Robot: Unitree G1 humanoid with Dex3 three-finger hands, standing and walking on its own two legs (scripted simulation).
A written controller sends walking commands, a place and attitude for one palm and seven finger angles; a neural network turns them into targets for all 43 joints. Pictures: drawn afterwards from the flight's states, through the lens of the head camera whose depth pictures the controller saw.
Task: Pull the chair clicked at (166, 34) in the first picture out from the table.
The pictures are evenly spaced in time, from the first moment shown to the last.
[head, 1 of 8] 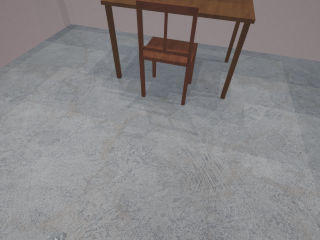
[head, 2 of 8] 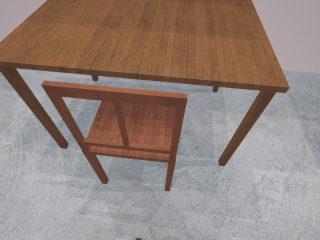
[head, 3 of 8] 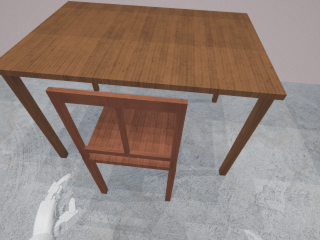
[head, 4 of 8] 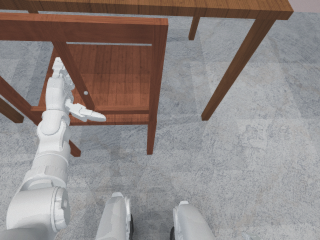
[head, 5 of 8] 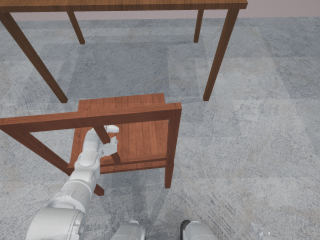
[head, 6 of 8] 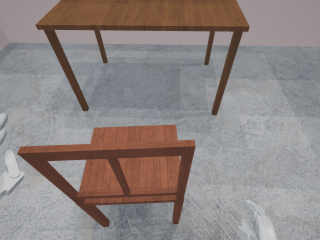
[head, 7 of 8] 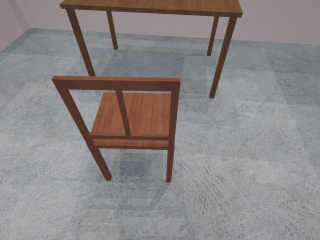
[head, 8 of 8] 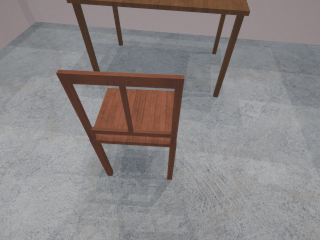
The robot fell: no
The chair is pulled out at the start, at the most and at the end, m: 0.00 0.65 0.65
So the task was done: yes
